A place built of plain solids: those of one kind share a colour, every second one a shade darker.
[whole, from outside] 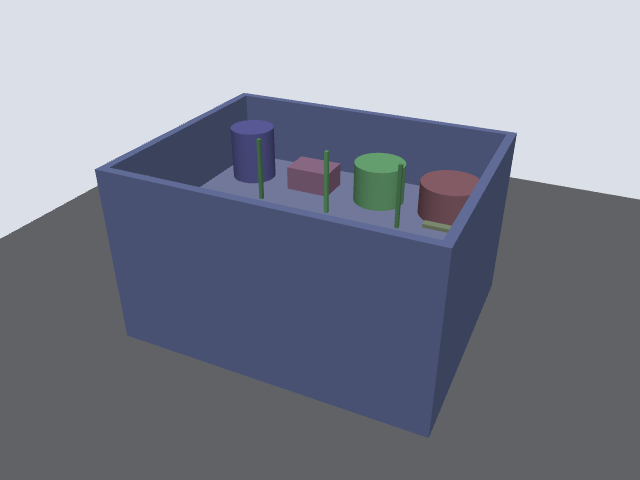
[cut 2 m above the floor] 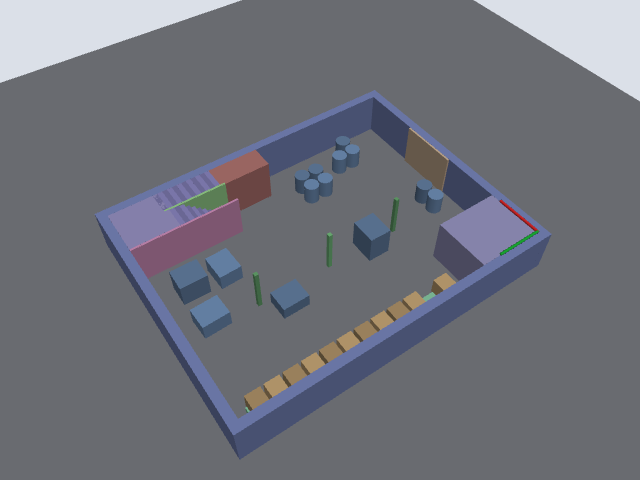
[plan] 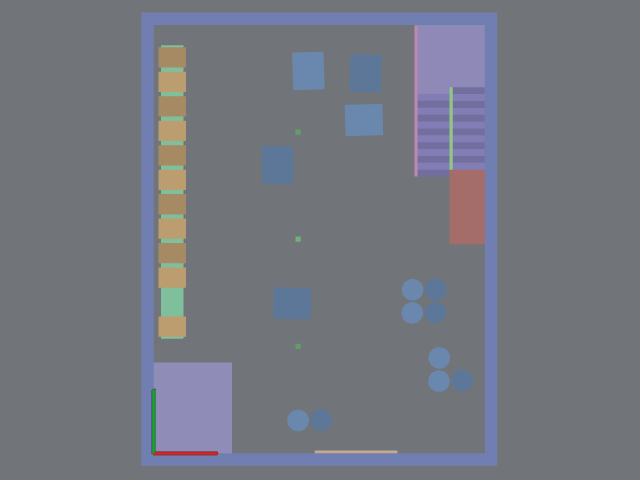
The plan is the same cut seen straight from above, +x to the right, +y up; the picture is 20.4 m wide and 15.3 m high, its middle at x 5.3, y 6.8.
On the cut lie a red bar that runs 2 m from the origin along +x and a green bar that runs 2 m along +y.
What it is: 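The brewhouse of a small tower brewery; brick, two high storeys, a cask and racking floor under a brewing floor, one steep timber stair between them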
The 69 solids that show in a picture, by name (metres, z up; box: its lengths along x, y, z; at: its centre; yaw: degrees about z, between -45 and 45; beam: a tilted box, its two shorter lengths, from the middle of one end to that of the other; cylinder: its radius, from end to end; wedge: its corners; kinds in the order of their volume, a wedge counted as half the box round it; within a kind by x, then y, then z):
{
 "wall_1": {"box": [0.4, 14.45, 8.41], "at": [-0.2, 6.83, 4.16]},
 "wall_2": {"box": [11.35, 0.4, 8.41], "at": [5.28, -0.2, 4.16]},
 "wall_3": {"box": [11.35, 0.4, 8.41], "at": [5.28, 13.85, 4.16]},
 "wall_4": {"box": [0.4, 14.45, 8.41], "at": [10.75, 6.83, 4.16]},
 "upper_floor_1": {"box": [8.32, 13.67, 0.3], "at": [4.15, 6.83, 4.91]},
 "office_1": {"box": [2.5, 2.9, 2.25], "at": [1.25, 1.45, 1.07]},
 "stair_steps_1": {"box": [1.02, 0.22, 0.24], "at": [8.92, 8.93, 0.07]},
 "stair_steps_2": {"box": [1.02, 0.22, 0.44], "at": [8.92, 9.15, 0.17]},
 "stair_steps_3": {"box": [1.02, 0.22, 0.63], "at": [8.92, 9.37, 0.27]},
 "stair_steps_4": {"box": [1.02, 0.22, 0.83], "at": [8.92, 9.59, 0.36]},
 "stair_steps_5": {"box": [1.02, 0.22, 1.02], "at": [8.92, 9.81, 0.46]},
 "stair_steps_6": {"box": [1.02, 0.22, 1.22], "at": [8.92, 10.03, 0.56]},
 "stair_steps_7": {"box": [1.02, 0.22, 1.41], "at": [8.92, 10.25, 0.66]},
 "stair_steps_8": {"box": [1.02, 0.22, 1.61], "at": [8.92, 10.47, 0.75]},
 "stair_steps_9": {"box": [1.02, 0.22, 1.8], "at": [8.92, 10.69, 0.85]},
 "stair_steps_10": {"box": [1.02, 0.22, 2.0], "at": [8.92, 10.9, 0.95]},
 "stair_steps_11": {"box": [1.02, 0.22, 2.19], "at": [8.92, 11.12, 1.05]},
 "stair_steps_12": {"box": [1.02, 0.22, 2.39], "at": [8.92, 11.34, 1.14]},
 "stair_steps_13": {"box": [1.02, 0.22, 4.92], "at": [10.04, 9.15, 2.41]},
 "stair_steps_14": {"box": [1.02, 0.22, 4.72], "at": [10.04, 9.37, 2.31]},
 "stair_steps_15": {"box": [1.02, 0.22, 4.53], "at": [10.04, 9.59, 2.21]},
 "stair_steps_16": {"box": [1.02, 0.22, 4.33], "at": [10.04, 9.81, 2.12]},
 "stair_steps_17": {"box": [1.02, 0.22, 4.14], "at": [10.04, 10.03, 2.02]},
 "stair_steps_18": {"box": [1.02, 0.22, 3.94], "at": [10.04, 10.25, 1.92]},
 "stair_steps_19": {"box": [1.02, 0.22, 3.75], "at": [10.04, 10.46, 1.82]},
 "stair_steps_20": {"box": [1.02, 0.22, 3.55], "at": [10.04, 10.68, 1.73]},
 "stair_steps_21": {"box": [1.02, 0.22, 3.36], "at": [10.04, 10.9, 1.63]},
 "stair_steps_22": {"box": [1.02, 0.22, 3.17], "at": [10.04, 11.12, 1.53]},
 "stair_steps_23": {"box": [1.02, 0.22, 2.97], "at": [10.04, 11.34, 1.44]},
 "stair_steps_24": {"box": [1.02, 0.22, 2.78], "at": [10.04, 11.56, 1.34]},
 "stair_head_landing_1": {"box": [1.13, 2.38, 5.11], "at": [9.99, 7.85, 2.51]},
 "stair_half_landing_1": {"box": [2.14, 2.2, 2.58], "at": [9.48, 12.55, 1.24]},
 "mash_tun_1": {"cylinder": 1.4, "from": [2.34, 11.94, 5.01], "to": [2.34, 11.94, 6.62]},
 "liquor_back_1": {"cylinder": 1.07, "from": [2.34, 1.71, 5.01], "to": [2.34, 1.71, 7.64]},
 "load_1": {"box": [1.0, 1.2, 0.66], "at": [3.94, 9.2, 0.28], "yaw": 0.6},
 "load_2": {"box": [1.2, 1.0, 1.37], "at": [4.42, 4.78, 0.64], "yaw": -0.6},
 "load_3": {"cylinder": 0.34, "from": [4.6, 1.05, -0.05], "to": [4.6, 1.05, 0.88]},
 "load_4": {"box": [1.0, 1.2, 0.82], "at": [4.93, 12.19, 0.36], "yaw": 1.8},
 "load_5": {"cylinder": 0.34, "from": [5.34, 1.06, -0.05], "to": [5.34, 1.06, 0.88]},
 "load_6": {"box": [1.2, 1.0, 0.82], "at": [6.7, 10.62, 0.36], "yaw": 1.6},
 "load_7": {"box": [1.0, 1.2, 1.13], "at": [6.75, 12.11, 0.52], "yaw": -1.4},
 "load_8": {"cylinder": 0.34, "from": [8.24, 4.47, -0.05], "to": [8.24, 4.47, 0.88]},
 "load_9": {"cylinder": 0.34, "from": [8.25, 5.21, -0.05], "to": [8.25, 5.21, 0.88]},
 "load_10": {"cylinder": 0.34, "from": [8.98, 4.48, -0.05], "to": [8.98, 4.48, 0.88]},
 "load_11": {"cylinder": 0.34, "from": [8.99, 5.22, -0.05], "to": [8.99, 5.22, 0.88]},
 "load_12": {"cylinder": 0.34, "from": [9.09, 2.3, -0.05], "to": [9.09, 2.3, 0.88]},
 "load_13": {"cylinder": 0.34, "from": [9.1, 3.04, -0.05], "to": [9.1, 3.04, 0.88]},
 "load_14": {"cylinder": 0.34, "from": [9.83, 2.31, -0.05], "to": [9.83, 2.31, 0.88]},
 "copper_1": {"cylinder": 1.2, "from": [2.34, 8.53, 5.01], "to": [2.34, 8.53, 6.96]},
 "cask_1": {"box": [0.88, 0.65, 0.74], "at": [0.59, 4.04, 0.67]},
 "cask_2": {"box": [0.88, 0.65, 0.74], "at": [0.59, 5.6, 0.67]},
 "cask_3": {"box": [0.88, 0.65, 0.74], "at": [0.59, 6.38, 0.67]},
 "cask_4": {"box": [0.88, 0.65, 0.74], "at": [0.59, 7.16, 0.67]},
 "cask_5": {"box": [0.88, 0.65, 0.74], "at": [0.59, 7.94, 0.67]},
 "cask_6": {"box": [0.88, 0.65, 0.74], "at": [0.59, 8.72, 0.67]},
 "cask_7": {"box": [0.88, 0.65, 0.74], "at": [0.59, 9.5, 0.67]},
 "cask_8": {"box": [0.88, 0.65, 0.74], "at": [0.59, 10.28, 0.67]},
 "cask_9": {"box": [0.88, 0.65, 0.74], "at": [0.59, 11.06, 0.67]},
 "cask_10": {"box": [0.88, 0.65, 0.74], "at": [0.59, 11.84, 0.67]},
 "cask_11": {"box": [0.88, 0.65, 0.74], "at": [0.59, 12.62, 0.67]},
 "hop_back_1": {"box": [1.56, 2.16, 1.19], "at": [2.34, 5.12, 5.61]},
 "stair_wall_1": {"box": [0.1, 4.83, 6.21], "at": [8.36, 11.24, 3.06]},
 "stillage_1": {"box": [0.72, 9.36, 0.39], "at": [0.59, 8.33, 0.14]},
 "stair_spine_1": {"box": [0.1, 2.85, 6.21], "at": [9.48, 10.25, 3.06]},
 "post_1": {"box": [0.17, 0.17, 8.11], "at": [4.6, 3.41, 4.01]},
 "post_2": {"box": [0.17, 0.17, 8.11], "at": [4.6, 6.83, 4.01]},
 "post_3": {"box": [0.17, 0.17, 8.11], "at": [4.6, 10.24, 4.01]},
 "loading_door_1": {"box": [2.64, 0.09, 2.87], "at": [6.45, 0.04, 1.39]},
 "plinth_walk_1": {"box": [0.4, 1.4, 0.22], "at": [3.93, 11.94, 5.12]}
}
